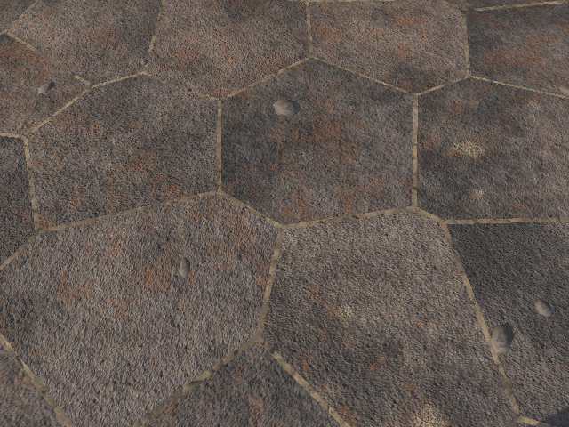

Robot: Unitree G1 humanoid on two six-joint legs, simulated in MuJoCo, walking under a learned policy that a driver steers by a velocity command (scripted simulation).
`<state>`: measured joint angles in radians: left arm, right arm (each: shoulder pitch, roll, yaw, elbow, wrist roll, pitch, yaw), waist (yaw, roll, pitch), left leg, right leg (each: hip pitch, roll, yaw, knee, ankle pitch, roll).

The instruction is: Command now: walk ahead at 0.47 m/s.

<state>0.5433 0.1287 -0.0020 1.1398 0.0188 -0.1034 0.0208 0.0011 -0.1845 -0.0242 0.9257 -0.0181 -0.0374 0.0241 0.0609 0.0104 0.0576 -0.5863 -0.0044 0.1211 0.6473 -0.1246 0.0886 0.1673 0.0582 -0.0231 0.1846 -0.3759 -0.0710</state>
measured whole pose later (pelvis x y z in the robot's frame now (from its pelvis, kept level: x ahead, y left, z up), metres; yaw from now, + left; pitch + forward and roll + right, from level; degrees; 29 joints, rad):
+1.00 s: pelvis +0.56 -0.02 +0.02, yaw -1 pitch +0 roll -1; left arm 0.48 0.15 0.03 1.07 0.01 -0.10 0.00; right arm 0.08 -0.20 -0.04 0.91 -0.03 -0.03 0.03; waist 0.06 0.04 0.04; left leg -0.63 0.10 0.02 0.75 -0.04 0.02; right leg 0.02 0.09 -0.07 0.20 -0.23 -0.09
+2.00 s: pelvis +0.85 -0.02 +0.01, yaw -33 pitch +2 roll +1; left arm 0.23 0.26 0.09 0.78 0.02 0.03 0.00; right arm 0.16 -0.24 -0.06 0.77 -0.02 0.05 -0.03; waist 0.04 0.01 0.04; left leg -0.47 0.02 -0.06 0.90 -0.40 -0.03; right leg -0.37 0.13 0.08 0.41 -0.07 -0.10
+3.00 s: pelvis +0.99 -0.21 +0.01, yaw -47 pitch +2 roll -2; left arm 0.40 0.24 0.03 0.91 0.02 -0.09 0.00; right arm 0.16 -0.26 -0.05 0.78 -0.03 -0.02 0.07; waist 0.03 0.04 0.02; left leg -0.68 0.05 0.03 0.75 -0.04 0.04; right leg 0.13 0.08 -0.09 0.14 -0.30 -0.06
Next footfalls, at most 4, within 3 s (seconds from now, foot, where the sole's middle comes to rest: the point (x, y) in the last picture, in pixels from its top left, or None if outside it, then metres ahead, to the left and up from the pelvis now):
0.06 left None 0.21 0.07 -0.77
0.60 right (354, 393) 0.52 -0.08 -0.77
1.16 left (286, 276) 0.83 0.10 -0.77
1.64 right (367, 248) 0.93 -0.12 -0.77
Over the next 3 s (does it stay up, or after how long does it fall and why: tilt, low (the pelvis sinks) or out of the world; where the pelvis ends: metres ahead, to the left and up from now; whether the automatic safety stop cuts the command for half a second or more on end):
stays up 0.99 -0.21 0.01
